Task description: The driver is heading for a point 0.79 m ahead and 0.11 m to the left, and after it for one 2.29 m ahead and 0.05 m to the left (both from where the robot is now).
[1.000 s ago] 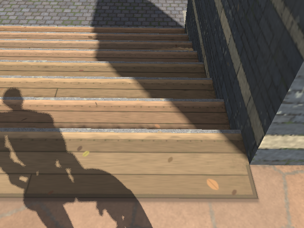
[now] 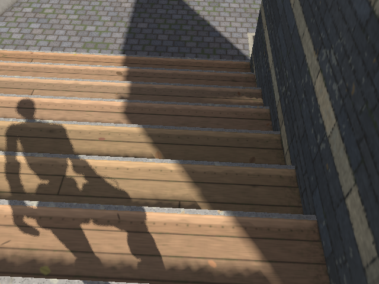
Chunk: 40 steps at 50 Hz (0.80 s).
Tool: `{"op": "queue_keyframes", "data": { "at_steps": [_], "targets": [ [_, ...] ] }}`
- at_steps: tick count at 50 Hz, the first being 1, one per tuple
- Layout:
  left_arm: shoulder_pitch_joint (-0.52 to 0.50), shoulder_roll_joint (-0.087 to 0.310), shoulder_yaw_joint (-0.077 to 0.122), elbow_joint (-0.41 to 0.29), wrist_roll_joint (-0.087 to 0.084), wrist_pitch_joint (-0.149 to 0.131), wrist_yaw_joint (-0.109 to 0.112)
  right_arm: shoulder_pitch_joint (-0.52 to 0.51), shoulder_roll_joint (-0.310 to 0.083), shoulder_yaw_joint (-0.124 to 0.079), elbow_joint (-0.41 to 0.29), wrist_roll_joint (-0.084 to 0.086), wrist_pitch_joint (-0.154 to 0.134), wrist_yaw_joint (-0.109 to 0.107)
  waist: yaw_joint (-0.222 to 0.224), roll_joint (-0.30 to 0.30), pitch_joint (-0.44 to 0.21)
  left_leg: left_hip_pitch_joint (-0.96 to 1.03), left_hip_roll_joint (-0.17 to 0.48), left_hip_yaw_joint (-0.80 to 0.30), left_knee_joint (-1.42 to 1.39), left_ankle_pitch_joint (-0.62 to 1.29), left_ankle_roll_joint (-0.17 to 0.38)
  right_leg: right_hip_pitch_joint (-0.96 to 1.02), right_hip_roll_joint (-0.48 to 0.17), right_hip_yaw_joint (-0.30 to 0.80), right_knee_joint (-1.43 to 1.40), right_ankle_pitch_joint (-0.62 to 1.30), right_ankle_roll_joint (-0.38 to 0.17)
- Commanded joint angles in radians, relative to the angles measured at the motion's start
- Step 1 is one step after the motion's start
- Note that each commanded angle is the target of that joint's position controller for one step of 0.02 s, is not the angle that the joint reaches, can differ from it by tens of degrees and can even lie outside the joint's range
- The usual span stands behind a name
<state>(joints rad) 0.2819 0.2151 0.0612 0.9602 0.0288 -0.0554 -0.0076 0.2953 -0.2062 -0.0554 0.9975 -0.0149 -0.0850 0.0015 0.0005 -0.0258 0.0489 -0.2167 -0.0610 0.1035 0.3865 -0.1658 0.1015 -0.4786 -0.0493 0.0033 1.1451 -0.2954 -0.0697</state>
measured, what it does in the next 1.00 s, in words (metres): walks ahead: right foot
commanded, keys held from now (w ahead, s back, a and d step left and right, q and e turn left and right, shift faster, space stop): w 0.52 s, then w+q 0.48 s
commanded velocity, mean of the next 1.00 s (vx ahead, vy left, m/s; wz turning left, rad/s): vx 0.50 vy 0.00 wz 0.17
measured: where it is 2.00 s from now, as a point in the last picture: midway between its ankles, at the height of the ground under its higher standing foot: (177, 242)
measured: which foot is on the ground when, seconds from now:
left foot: down 0.00-0.38, up 0.40-1.00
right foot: up 0.00-0.36, down 0.38-1.00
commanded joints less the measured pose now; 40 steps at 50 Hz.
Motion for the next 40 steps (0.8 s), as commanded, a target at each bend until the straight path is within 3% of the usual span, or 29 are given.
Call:
{"op": "queue_keyframes", "data": {
  "at_steps": [1, 5, 9, 12, 13, 16, 17, 18, 19, 20, 21, 22, 24, 25, 26, 28, 30, 33, 34, 36, 38, 39, 40],
  "targets": [
    [0.062, 0.02, 0.006, -0.033, 0.006, 0.028, -0.011, 0.081, -0.084, -0.009, -0.009, 0.007, -0.024, -0.005, 0.035, 0.082, -0.002, 0.039, 0.266, -0.246, -0.237, 0.175, 0.113, -0.101, -0.049, 0.009, -0.051, 0.084, 0.021],
    [-0.119, 0.029, 0.0, -0.097, 0.001, 0.032, -0.016, 0.152, -0.083, -0.003, 0.004, 0.007, -0.019, -0.005, 0.001, 0.074, 0.043, 0.083, 0.248, -0.208, -0.271, 0.204, 0.108, -0.197, -0.066, -0.019, -0.244, 0.23, 0.046],
    [-0.266, 0.027, -0.011, -0.145, -0.004, 0.026, -0.024, 0.217, -0.08, 0.005, 0.018, 0.01, -0.014, -0.012, -0.041, 0.066, 0.063, 0.152, 0.235, -0.17, -0.26, 0.312, 0.085, -0.184, -0.035, -0.049, -0.431, 0.332, 0.038],
    [-0.31, 0.026, -0.016, -0.164, -0.011, 0.02, -0.02, 0.247, -0.093, 0.007, 0.032, 0.006, -0.005, -0.016, -0.056, 0.099, 0.061, 0.226, 0.243, -0.14, -0.213, 0.432, 0.085, -0.142, -0.003, -0.077, -0.521, 0.308, 0.021],
    [-0.313, 0.029, -0.018, -0.168, -0.01, 0.021, -0.021, 0.244, -0.095, 0.006, 0.036, -0.003, -0.002, -0.015, -0.055, 0.109, 0.052, 0.217, 0.245, -0.122, -0.196, 0.49, 0.084, -0.088, 0.013, -0.087, -0.505, 0.285, 0.018],
    [-0.244, 0.053, -0.008, -0.159, -0.009, 0.013, -0.011, 0.213, -0.114, 0.001, 0.041, -0.009, 0.006, -0.023, -0.008, 0.108, 0.032, 0.275, 0.269, -0.112, -0.082, 0.7, 0.075, 0.023, 0.05, -0.085, -0.551, 0.138, -0.024],
    [-0.145, 0.065, -0.001, -0.126, -0.006, 0.004, -0.006, 0.194, -0.121, 0.0, 0.039, -0.007, 0.009, -0.028, 0.031, 0.108, -0.007, 0.287, 0.264, -0.109, 0.022, 0.795, 0.065, 0.119, 0.078, -0.09, -0.58, 0.105, -0.041],
    [0.018, 0.079, 0.01, -0.072, -0.001, -0.009, 0.002, 0.164, -0.125, 0.0, 0.032, -0.004, 0.017, -0.031, 0.105, 0.069, -0.082, 0.252, 0.231, -0.083, 0.216, 0.786, 0.045, 0.295, 0.094, -0.089, -0.666, 0.159, -0.066],
    [0.19, 0.169, 0.035, -0.033, 0.012, -0.022, 0.013, 0.179, -0.108, 0.005, 0.003, 0.009, 0.014, -0.033, 0.15, -0.047, -0.197, 0.078, 0.174, -0.046, 0.498, 0.465, 0.011, 0.545, -0.092, 0.121, -0.698, 0.226, -0.114],
    [0.229, 0.245, 0.05, -0.029, 0.011, -0.017, 0.011, 0.351, 0.012, 0.024, 0.015, 0.036, 0.021, -0.022, 0.071, -0.205, -0.319, -0.238, -0.017, -0.034, 0.848, -0.381, -0.03, 0.795, -0.355, 0.553, -0.767, 0.167, -0.274],
    [0.183, 0.203, 0.05, -0.034, -0.027, -0.005, 0.002, 0.32, -0.083, -0.006, 0.041, 0.017, 0.023, -0.023, 0.087, -0.11, -0.255, -0.361, -0.009, -0.151, 0.947, -0.381, -0.02, 0.717, -0.335, 0.608, -0.83, 0.113, -0.312],
    [0.082, 0.156, 0.034, -0.05, -0.029, -0.002, 0.001, 0.227, -0.106, -0.015, 0.007, 0.017, 0.012, -0.022, 0.052, -0.067, -0.104, -0.383, 0.044, -0.179, 0.937, -0.281, -0.02, 0.572, -0.306, 0.467, -0.868, 0.132, -0.276],
    [-0.009, 0.088, 0.011, -0.06, -0.011, -0.018, 0.003, 0.12, -0.093, -0.018, -0.018, 0.008, 0.011, -0.026, 0.016, -0.018, 0.001, -0.307, 0.097, -0.189, 0.828, -0.186, -0.019, 0.375, -0.231, 0.285, -0.916, 0.36, -0.216],
    [0.012, 0.089, 0.008, -0.04, -0.016, -0.029, 0.011, 0.13, -0.083, -0.017, -0.015, -0.015, 0.023, -0.026, -0.009, -0.015, 0.0, -0.256, 0.109, -0.188, 0.78, -0.168, -0.026, 0.336, -0.203, 0.236, -0.938, 0.372, -0.195],
    [0.049, 0.086, 0.005, -0.025, -0.021, -0.042, 0.011, 0.151, -0.056, -0.012, -0.004, -0.025, 0.039, -0.023, -0.022, -0.01, -0.01, -0.234, 0.107, -0.184, 0.758, -0.169, -0.032, 0.339, -0.205, 0.222, -0.948, 0.407, -0.193],
    [0.087, 0.11, 0.007, -0.016, -0.025, -0.063, 0.01, 0.14, -0.044, -0.013, -0.005, -0.016, 0.065, -0.017, -0.036, 0.004, -0.006, -0.258, 0.1, -0.19, 0.71, -0.142, -0.037, 0.358, -0.198, 0.167, -0.973, 0.426, -0.177],
    [0.116, 0.151, 0.006, -0.011, -0.023, -0.062, 0.016, 0.082, -0.055, -0.016, -0.024, -0.01, 0.083, 0.001, -0.029, -0.024, 0.008, -0.316, 0.114, -0.193, 0.647, -0.061, -0.036, 0.37, -0.172, 0.11, -1.01, 0.382, -0.151],
    [0.197, 0.139, 0.002, 0.008, -0.029, -0.046, 0.02, -0.008, -0.069, -0.016, -0.052, -0.016, 0.105, 0.018, 0.0, -0.029, 0.033, -0.424, 0.117, -0.183, 0.621, 0.043, -0.058, 0.419, -0.179, 0.064, -1.03, 0.342, -0.125],
    [0.212, 0.153, 0.007, 0.009, -0.014, -0.055, 0.018, -0.018, -0.079, -0.022, -0.053, -0.01, 0.113, 0.022, 0.005, -0.037, 0.024, -0.459, 0.114, -0.177, 0.662, 0.129, -0.046, 0.445, -0.183, 0.055, -1.002, 0.325, -0.128],
    [0.234, 0.149, 0.006, 0.014, -0.016, -0.055, 0.022, -0.056, -0.091, -0.028, -0.06, -0.006, 0.121, 0.027, 0.008, -0.031, 0.05, -0.529, 0.117, -0.191, 0.665, 0.185, -0.034, 0.456, -0.193, 0.041, -0.983, 0.301, -0.107],
    [0.274, 0.149, 0.006, 0.023, -0.013, -0.053, 0.026, -0.084, -0.102, -0.035, -0.068, -0.012, 0.122, 0.023, 0.02, -0.032, 0.087, -0.598, 0.115, -0.192, 0.69, 0.176, -0.031, 0.482, -0.201, 0.025, -0.959, 0.325, -0.089],
    [0.253, 0.104, -0.006, 0.026, -0.014, -0.064, 0.032, -0.127, -0.112, -0.045, -0.084, -0.009, 0.109, 0.023, 0.004, -0.042, 0.099, -0.627, 0.128, -0.211, 0.579, 0.235, -0.029, 0.508, -0.165, -0.014, -0.929, 0.252, -0.067],
    [0.274, 0.106, -0.006, 0.033, -0.016, -0.072, 0.037, -0.166, -0.108, -0.043, -0.09, -0.01, 0.101, 0.026, 0.027, -0.062, 0.105, -0.641, 0.12, -0.181, 0.55, 0.28, -0.031, 0.526, -0.166, -0.019, -0.915, 0.263, -0.066]
  ]
}}
Velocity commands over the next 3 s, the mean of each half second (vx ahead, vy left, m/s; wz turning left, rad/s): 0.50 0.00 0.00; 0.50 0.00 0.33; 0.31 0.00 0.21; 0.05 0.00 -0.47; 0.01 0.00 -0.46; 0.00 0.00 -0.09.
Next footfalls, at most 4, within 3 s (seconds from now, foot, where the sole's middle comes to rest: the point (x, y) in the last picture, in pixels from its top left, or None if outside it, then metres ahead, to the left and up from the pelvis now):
0.38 right None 0.34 -0.11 -0.78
1.10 left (162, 246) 0.69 0.12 -0.93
1.60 right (201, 232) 0.75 -0.04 -0.93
2.18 left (161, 241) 0.71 0.13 -0.93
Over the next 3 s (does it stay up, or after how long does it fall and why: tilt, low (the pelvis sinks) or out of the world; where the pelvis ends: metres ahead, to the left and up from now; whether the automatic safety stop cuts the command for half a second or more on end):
stays up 0.67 0.03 -0.15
